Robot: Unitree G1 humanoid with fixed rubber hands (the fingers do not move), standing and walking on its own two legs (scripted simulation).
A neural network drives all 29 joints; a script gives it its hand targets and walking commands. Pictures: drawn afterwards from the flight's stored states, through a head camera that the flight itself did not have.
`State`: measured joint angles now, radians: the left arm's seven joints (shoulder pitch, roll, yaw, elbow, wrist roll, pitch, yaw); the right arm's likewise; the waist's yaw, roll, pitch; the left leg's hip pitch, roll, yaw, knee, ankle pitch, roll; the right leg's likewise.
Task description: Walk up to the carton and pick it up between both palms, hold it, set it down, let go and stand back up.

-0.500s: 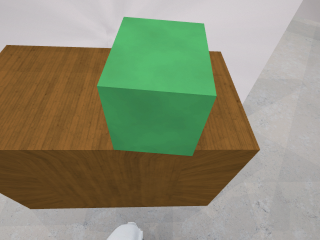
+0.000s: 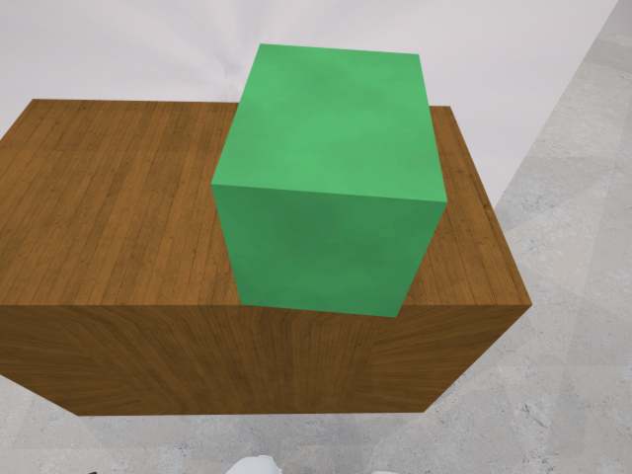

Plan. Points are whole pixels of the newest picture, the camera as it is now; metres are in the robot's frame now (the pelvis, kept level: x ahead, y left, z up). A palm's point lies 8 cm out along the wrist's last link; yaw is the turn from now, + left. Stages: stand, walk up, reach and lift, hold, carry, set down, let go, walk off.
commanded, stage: walk up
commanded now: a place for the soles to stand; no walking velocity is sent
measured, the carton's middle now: (328, 181) +0.51 +0.00 +0.06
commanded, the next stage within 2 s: reach and lift in 1.26 s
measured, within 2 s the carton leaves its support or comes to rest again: neither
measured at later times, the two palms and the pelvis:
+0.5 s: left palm out of the picture +0.04 +0.31 -0.11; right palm out of the picture +0.07 -0.30 -0.11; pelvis -0.02 -0.01 +0.00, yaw +1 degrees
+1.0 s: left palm out of the picture +0.05 +0.31 -0.11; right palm out of the picture +0.08 -0.30 -0.11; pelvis -0.02 -0.01 +0.00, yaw +1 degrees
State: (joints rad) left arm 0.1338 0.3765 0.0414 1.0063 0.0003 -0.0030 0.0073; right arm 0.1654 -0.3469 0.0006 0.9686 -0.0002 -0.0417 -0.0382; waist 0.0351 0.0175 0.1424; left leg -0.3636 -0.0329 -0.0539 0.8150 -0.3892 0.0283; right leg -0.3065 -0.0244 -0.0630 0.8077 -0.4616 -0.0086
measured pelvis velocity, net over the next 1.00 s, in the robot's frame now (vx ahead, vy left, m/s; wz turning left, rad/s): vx -0.02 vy -0.01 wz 0.01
